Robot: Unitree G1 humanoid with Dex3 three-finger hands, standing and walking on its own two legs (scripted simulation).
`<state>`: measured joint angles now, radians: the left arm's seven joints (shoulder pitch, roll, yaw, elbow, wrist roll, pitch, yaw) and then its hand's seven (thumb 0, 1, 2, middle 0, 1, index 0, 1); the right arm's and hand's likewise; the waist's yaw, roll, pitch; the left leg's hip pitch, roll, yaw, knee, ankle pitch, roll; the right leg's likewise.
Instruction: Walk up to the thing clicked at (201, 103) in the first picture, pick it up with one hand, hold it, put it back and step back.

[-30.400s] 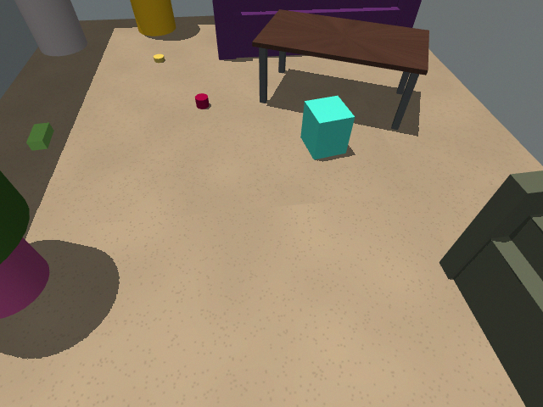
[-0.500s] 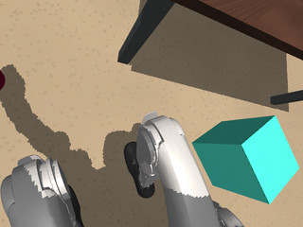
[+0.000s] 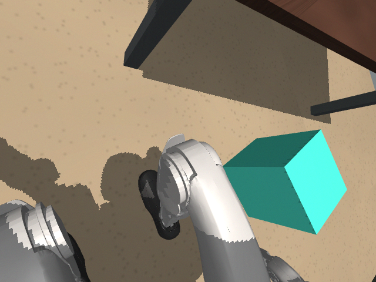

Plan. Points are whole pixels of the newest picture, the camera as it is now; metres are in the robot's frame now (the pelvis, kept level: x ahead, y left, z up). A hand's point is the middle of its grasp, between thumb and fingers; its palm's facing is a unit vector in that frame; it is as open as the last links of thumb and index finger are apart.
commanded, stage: rest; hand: left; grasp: from above
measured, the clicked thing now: out of the picture +0.53 +0.26 -0.26
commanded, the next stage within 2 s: open in 0.74 s
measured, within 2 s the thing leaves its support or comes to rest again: rests again in 0.50 s
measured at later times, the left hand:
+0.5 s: hand out of the picture +0.51 +0.27 -0.24, palm faces -0.44 -0.11 -0.89, open 10.5 cm
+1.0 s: hand out of the picture +0.51 +0.26 -0.25, palm faces -0.44 -0.10 -0.89, open 10.6 cm
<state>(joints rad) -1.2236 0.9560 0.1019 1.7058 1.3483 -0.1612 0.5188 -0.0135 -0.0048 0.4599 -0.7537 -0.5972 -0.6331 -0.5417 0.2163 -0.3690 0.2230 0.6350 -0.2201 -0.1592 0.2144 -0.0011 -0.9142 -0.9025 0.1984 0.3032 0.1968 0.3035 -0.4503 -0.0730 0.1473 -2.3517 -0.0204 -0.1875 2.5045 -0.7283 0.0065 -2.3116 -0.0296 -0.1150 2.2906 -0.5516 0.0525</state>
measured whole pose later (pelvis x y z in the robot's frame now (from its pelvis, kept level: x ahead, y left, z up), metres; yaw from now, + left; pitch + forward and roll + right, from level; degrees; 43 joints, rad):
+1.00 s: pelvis -0.01 +0.00 +0.00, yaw -2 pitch +30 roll -15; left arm -1.26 1.06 0.06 1.76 1.30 -0.16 0.55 -0.01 -0.02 0.53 -0.70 -0.65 -0.59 -0.59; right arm 0.17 -0.38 0.34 0.59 -0.23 -0.21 0.22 0.00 -0.91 -0.91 0.20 0.30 0.20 0.30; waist -0.50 -0.12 0.23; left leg -2.33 -0.01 -0.22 2.51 -0.73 0.01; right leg -2.28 -0.01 -0.14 2.26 -0.53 0.07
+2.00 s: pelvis -0.01 +0.00 +0.01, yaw -3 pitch +30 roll -15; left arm -1.24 1.08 0.06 1.70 1.28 -0.16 0.52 0.00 -0.35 0.95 -0.15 -1.08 -0.17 -1.06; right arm 0.18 -0.38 0.36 0.57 -0.23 -0.19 0.20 0.00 -0.90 -0.90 0.20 0.30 0.20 0.30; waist -0.50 -0.13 0.24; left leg -2.33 -0.01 -0.23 2.50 -0.71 0.02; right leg -2.27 -0.01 -0.15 2.24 -0.52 0.06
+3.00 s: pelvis +0.00 +0.00 +0.03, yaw +4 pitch +36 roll -9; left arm -1.18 0.81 0.01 1.40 1.22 -0.08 0.29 0.00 -0.54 1.03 -0.14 -1.00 -0.12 -1.03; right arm 0.23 -0.31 0.15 0.63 -0.13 -0.01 0.11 0.00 -0.92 -0.91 0.20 0.30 0.20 0.30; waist -0.36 0.02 0.03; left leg -2.32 -0.03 -0.11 2.37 -0.69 0.00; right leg -2.31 -0.05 -0.06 2.22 -0.55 0.04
